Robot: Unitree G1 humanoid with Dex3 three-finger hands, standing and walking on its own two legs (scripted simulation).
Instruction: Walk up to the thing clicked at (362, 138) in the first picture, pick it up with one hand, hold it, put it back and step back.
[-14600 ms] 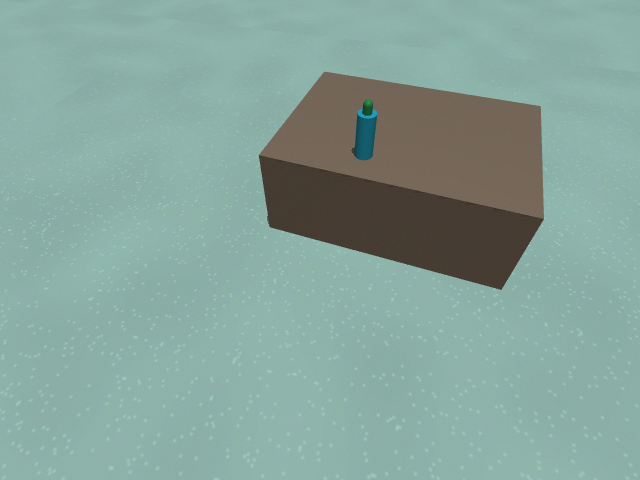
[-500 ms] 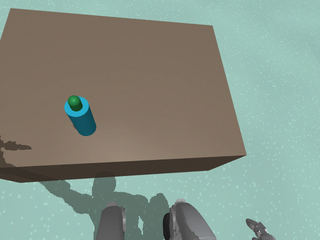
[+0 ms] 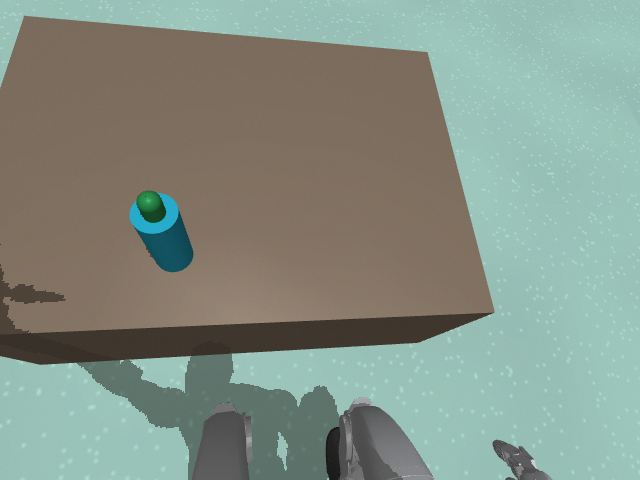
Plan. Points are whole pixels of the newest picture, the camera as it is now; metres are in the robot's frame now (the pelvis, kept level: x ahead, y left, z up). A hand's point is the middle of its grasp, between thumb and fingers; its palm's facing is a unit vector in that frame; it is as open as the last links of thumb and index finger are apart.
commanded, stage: approach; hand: left
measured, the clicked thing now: (162, 230) +0.49 +0.21 -0.17
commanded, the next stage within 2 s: close in in 0.58 s
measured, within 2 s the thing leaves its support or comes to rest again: neither
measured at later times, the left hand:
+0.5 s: hand (30, 232) +0.45 +0.35 -0.09, palm faces +0.19 -0.98 +0.06, open 17.8 cm
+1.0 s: hand (143, 240) +0.48 +0.24 -0.20, palm faces +0.23 -0.97 +0.00, open 17.7 cm
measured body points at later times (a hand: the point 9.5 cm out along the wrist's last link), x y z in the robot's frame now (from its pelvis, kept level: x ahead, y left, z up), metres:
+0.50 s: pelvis -0.02 +0.00 -0.09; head +0.19 +0.07 +0.30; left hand +0.43 +0.40 -0.09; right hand +0.05 -0.28 -0.18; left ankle +0.01 +0.11 -0.64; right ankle +0.02 -0.15 -0.64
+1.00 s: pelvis -0.07 -0.01 -0.22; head +0.15 +0.02 +0.17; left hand +0.46 +0.29 -0.20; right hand -0.03 -0.27 -0.34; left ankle +0.01 +0.11 -0.64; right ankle +0.01 -0.15 -0.64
